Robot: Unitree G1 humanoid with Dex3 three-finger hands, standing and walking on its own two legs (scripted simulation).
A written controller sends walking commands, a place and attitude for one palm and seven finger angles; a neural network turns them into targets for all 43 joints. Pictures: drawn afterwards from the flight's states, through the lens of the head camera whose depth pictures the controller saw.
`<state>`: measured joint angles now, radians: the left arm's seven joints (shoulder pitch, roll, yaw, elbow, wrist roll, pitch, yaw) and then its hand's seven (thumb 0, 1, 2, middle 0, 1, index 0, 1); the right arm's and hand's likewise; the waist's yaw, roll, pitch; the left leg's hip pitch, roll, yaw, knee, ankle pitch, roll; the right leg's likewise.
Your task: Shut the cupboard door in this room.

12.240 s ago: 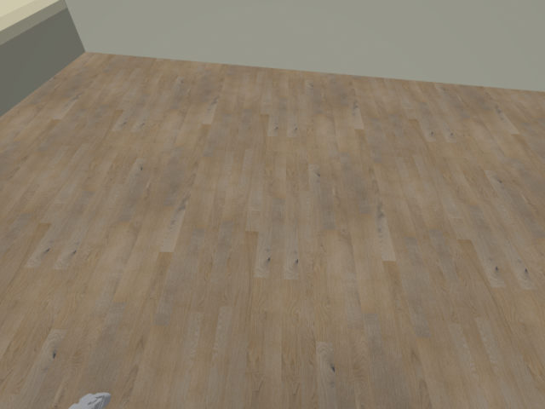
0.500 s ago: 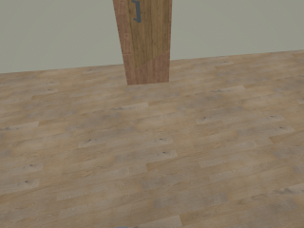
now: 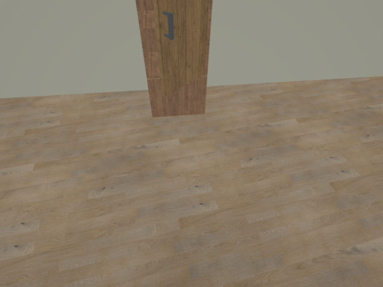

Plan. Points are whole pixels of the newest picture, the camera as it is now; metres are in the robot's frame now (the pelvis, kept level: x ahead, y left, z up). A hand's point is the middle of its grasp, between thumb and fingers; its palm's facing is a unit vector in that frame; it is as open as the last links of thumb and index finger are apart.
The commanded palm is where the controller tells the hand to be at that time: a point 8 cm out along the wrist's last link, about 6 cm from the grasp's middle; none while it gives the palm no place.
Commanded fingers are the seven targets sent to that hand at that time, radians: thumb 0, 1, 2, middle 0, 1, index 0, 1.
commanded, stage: look at it before walking up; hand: left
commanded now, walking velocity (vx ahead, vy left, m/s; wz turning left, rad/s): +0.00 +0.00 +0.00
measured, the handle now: (168, 25) +1.26 +0.20 +0.04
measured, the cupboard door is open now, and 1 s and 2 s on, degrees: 40 40 40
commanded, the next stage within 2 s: walk to a spot facing it in 0.50 s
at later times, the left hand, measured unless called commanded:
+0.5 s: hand out of the picture -0.03 +0.15 -0.18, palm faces +0.02 -0.99 -0.16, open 7.4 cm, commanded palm none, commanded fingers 0.00 0.90 0.90 -0.20 -0.30 -0.20 -0.30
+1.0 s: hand out of the picture +0.03 +0.15 -0.18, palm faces -0.06 -0.96 -0.26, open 7.4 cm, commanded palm none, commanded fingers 0.00 0.90 0.90 -0.20 -0.30 -0.20 -0.30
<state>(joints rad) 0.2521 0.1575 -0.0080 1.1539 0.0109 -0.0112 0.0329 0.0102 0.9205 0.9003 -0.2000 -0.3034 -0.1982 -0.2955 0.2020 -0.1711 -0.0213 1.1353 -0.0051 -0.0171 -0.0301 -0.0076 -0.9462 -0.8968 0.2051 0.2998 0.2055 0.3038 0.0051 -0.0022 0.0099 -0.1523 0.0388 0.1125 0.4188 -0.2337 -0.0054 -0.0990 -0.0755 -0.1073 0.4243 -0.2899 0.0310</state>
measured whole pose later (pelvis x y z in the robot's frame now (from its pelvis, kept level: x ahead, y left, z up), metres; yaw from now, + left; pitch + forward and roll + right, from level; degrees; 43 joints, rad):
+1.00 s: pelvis +0.01 -0.04 -0.02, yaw -10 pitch -1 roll +1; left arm 0.35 0.15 0.06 1.04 0.02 -0.03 -0.01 0.00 0.91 0.90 -0.20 -0.30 -0.20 -0.30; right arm 0.29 -0.21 -0.07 1.09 -0.02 0.02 0.00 0.00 -0.90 -0.90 0.20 0.30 0.20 0.30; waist 0.03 0.07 0.02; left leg -0.33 0.14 0.14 0.91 -0.49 -0.03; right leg -0.27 -0.01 -0.15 0.65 -0.36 -0.07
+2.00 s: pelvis +0.42 -0.12 +0.00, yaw -33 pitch +0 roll -1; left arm 0.02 0.18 0.04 0.99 0.03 0.02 -0.03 0.00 0.91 0.90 -0.19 -0.30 -0.19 -0.29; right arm 0.53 -0.12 -0.02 1.14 -0.03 -0.08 -0.02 0.00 -0.91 -0.90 0.20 0.30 0.20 0.30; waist -0.09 -0.02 0.07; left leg 0.06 0.02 0.28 0.31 -0.38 0.03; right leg -0.56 -0.08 -0.11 0.76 -0.17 -0.02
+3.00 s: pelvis +0.76 -0.39 -0.03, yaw -45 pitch -1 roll +2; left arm 0.12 0.17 0.06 1.01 0.03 -0.05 -0.02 0.00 0.91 0.90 -0.20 -0.30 -0.20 -0.30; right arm 0.44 -0.12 -0.06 1.17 -0.02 -0.03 0.01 0.00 -0.91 -0.90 0.21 0.30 0.21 0.30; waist -0.04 0.03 0.08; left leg -0.04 0.17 0.26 0.67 -0.48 -0.07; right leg -0.44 -0.07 -0.15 0.64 -0.20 -0.06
